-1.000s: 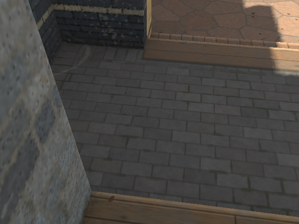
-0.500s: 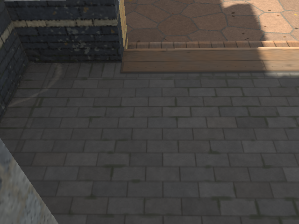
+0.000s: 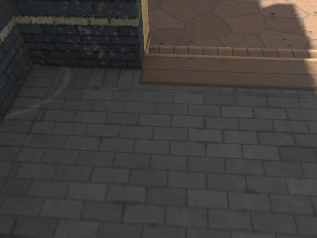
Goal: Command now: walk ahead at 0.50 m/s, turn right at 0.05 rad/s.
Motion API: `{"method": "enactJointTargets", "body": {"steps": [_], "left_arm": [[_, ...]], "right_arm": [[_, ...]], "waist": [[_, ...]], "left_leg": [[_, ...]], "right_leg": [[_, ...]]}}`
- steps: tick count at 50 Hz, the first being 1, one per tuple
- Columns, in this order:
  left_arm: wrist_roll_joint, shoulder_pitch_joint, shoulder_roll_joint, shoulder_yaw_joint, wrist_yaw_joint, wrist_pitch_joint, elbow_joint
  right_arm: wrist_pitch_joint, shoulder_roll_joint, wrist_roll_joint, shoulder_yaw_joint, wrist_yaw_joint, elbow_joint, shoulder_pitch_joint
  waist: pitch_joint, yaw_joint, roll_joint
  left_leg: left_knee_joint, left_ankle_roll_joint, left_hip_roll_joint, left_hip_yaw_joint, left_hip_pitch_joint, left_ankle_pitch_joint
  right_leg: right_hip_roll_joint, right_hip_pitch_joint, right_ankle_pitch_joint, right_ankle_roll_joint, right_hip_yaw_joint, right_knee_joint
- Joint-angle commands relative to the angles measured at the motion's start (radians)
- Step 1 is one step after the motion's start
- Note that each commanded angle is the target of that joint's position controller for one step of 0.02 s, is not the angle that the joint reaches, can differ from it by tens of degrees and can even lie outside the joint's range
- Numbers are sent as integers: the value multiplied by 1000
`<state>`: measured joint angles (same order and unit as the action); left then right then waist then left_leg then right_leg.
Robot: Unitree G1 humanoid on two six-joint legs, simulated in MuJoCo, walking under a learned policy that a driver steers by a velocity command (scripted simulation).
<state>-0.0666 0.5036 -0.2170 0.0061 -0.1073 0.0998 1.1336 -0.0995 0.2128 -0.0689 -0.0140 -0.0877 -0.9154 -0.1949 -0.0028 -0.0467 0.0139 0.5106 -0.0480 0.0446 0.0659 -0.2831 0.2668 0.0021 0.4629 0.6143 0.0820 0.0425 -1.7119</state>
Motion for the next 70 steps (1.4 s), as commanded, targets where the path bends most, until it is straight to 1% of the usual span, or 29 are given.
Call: {"method": "enactJointTargets", "body": {"steps": [1, 5, 7, 11, 18, 19, 20, 21, 22, 23, 25, 27, 29, 32, 37, 40, 41, 42, 43, 44, 48, 53, 61, 64, 65, 66, 67, 68, 70], "left_arm": [[-7, -308, -45, 4, 36, 51, -218], [-42, -176, -17, 25, 37, -11, -154], [-43, -108, -1, 21, 17, -2, -164], [4, -484, -15, 4, 49, 3, -282], [-38, -518, -70, 24, 45, -25, -324], [206, -528, -122, 55, 60, -44, -342], [197, -232, -186, 81, 72, -51, -263], [146, 11, -238, 96, 78, -54, -174], [126, 106, -297, 101, 58, -55, -136], [117, 169, -316, 114, 70, -70, -129], [85, -83, -195, 84, 100, -62, -206], [82, -256, -141, 62, 100, -22, -244], [87, -415, -140, 60, 113, -20, -292], [83, -338, -154, 76, 145, -12, -288], [112, -203, -132, 93, 146, -14, -233], [99, -194, -110, 90, 134, -23, -229], [92, -172, -58, 77, 130, -27, -241], [114, 10, 40, 52, 118, -6, -237], [129, -35, -59, 71, 115, 9, -229], [136, -212, -125, 89, 122, 10, -274], [77, -298, -90, 104, 136, -8, -325], [79, -450, -13, 84, 133, -8, -376], [101, -618, -73, 86, 107, 20, -417], [90, -420, -148, 119, 121, 23, -367], [79, -230, -208, 139, 132, 22, -333], [64, -139, -279, 150, 127, 13, -320], [58, -156, -196, 128, 124, 14, -322], [68, -229, -119, 104, 118, 17, -336], [65, -343, -70, 86, 106, 20, -342]], "right_arm": [[-11, -51, 5, 17, 10, -54, -279], [-21, -11, 26, 38, 37, 14, -106], [-23, 55, -21, 22, 36, 30, -96], [-24, 15, -13, 24, 75, -85, -433], [13, 70, 4, -14, 77, -165, -478], [45, 100, 114, -50, 104, -124, -312], [35, 114, 104, -46, 108, -100, -302], [10, 21, 88, -35, 106, -100, -329], [-32, 52, 123, -18, 88, -56, -424], [-56, 40, 158, -13, 87, 44, -279], [-42, 15, 137, -7, 133, 119, -41], [-6, 27, 100, -22, 144, 102, -124], [19, -2, 71, -30, 145, 99, -139], [-6, 37, 59, -43, 114, 92, -16], [6, 93, 88, -61, 98, 109, 163], [-7, 152, 75, -97, 95, 45, -1], [-18, 184, 72, -111, 84, -8, -167], [-18, 286, 73, -134, 66, -51, -304], [-19, 207, 89, -115, 58, -46, -302], [-19, 150, 87, -98, 65, -24, -196], [-14, 63, 63, -53, 71, -14, -30], [-1, 134, 99, -69, 105, -62, -119], [16, 149, 108, -81, 113, -90, -217], [16, 132, 108, -83, 110, -64, -161], [10, 97, 97, -72, 105, -25, -99], [-6, 11, 115, -47, 108, 9, -190], [-13, 90, 127, -62, 107, -3, -212], [-3, 150, 118, -82, 104, 1, -156], [9, 122, 98, -91, 112, 11, -97]], "waist": [[22, 136, 31], [65, -9, -41], [51, -37, -32], [133, 157, 22], [198, 152, 34], [182, 82, 64], [1, -54, 43], [-194, -124, 250], [-510, -127, 293], [-577, -162, 287], [-250, -90, -70], [-136, 61, -127], [40, 152, -16], [1, 106, 53], [48, 38, 80], [-18, 138, 53], [-108, 188, -59], [-271, 132, -419], [-278, 159, -314], [-103, 178, -202], [-59, 73, -132], [-15, 87, -79], [37, 117, -121], [-70, 8, -115], [-193, -85, -20], [-320, -54, 264], [-317, -37, 236], [-180, -25, 136], [-61, 20, 57]], "left_leg": [[-192, -272, -431, -420, 504, -224], [-275, -226, -245, -121, -209, -151], [-188, -197, -243, -58, -328, -170], [0, -158, -276, -101, 159, -64], [174, -96, -302, -93, 299, -166], [441, -51, -227, -22, -6, -407], [721, -7, -198, 46, -159, -458], [1248, 96, -80, 105, -512, 298], [1531, 128, -79, -99, -651, 514], [1465, 128, -87, -155, -777, 505], [1251, 96, -165, -113, -872, 282], [1092, 71, -218, -194, -717, 128], [692, 85, -228, -169, -437, 34], [274, 115, -112, -79, -91, -396], [74, 65, -112, -115, -174, -368], [67, 2, -62, -56, 19, -214], [76, -53, -156, -185, 252, -246], [-120, -261, -421, -720, 573, -23], [-258, -273, -435, -937, 610, 338], [-263, -217, -410, -792, 484, 369], [-292, -159, -257, -432, 136, -62], [-344, -175, -224, -315, 94, -217], [-263, -158, -246, -367, 166, -206], [-77, -98, -177, -346, 68, -303], [198, -57, -102, -271, -93, -207], [517, -9, 24, -160, -421, 213], [710, -14, -40, -226, -530, 288], [766, -21, -85, -220, -578, 207], [706, -12, -143, -193, -497, 58]], "right_leg": [[-136, 742, -291, 33, 82, 169], [-186, 125, -587, 23, 1, 680], [-142, -35, -703, 29, -22, 634], [-200, 318, -1123, -17, 27, 1187], [-143, 49, -937, 21, -99, 1387], [-11, -211, -792, 18, -142, 1253], [-19, -575, -998, 51, -135, 1177], [-192, -1016, -1480, 150, 26, 1025], [-368, -1273, -1464, 325, 343, 1004], [-411, -1275, -879, 359, 526, 1185], [-374, -868, -507, 263, 544, 1389], [-424, -427, -517, 280, 576, 1394], [-242, 21, -539, 196, 264, 1482], [-101, 154, -572, 172, 77, 1473], [-190, -174, -417, 126, 179, 1423], [-132, -241, -682, 70, 138, 1164], [-41, -97, -626, 32, 62, 838], [111, 219, -95, -30, 14, 413], [79, 374, -71, -10, 136, 322], [18, 470, -164, 10, 101, 314], [-93, 216, -387, -13, 35, 574], [-53, 131, -514, -74, -22, 986], [-11, 6, -597, -72, -6, 1275], [-32, -345, -548, -27, 4, 1302], [-176, -615, -524, 20, 126, 1282], [-416, -901, -380, 163, 519, 1384], [-460, -858, -225, 192, 678, 1429], [-414, -737, -251, 160, 518, 1435], [-306, -501, -436, 95, 277, 1488]]}}
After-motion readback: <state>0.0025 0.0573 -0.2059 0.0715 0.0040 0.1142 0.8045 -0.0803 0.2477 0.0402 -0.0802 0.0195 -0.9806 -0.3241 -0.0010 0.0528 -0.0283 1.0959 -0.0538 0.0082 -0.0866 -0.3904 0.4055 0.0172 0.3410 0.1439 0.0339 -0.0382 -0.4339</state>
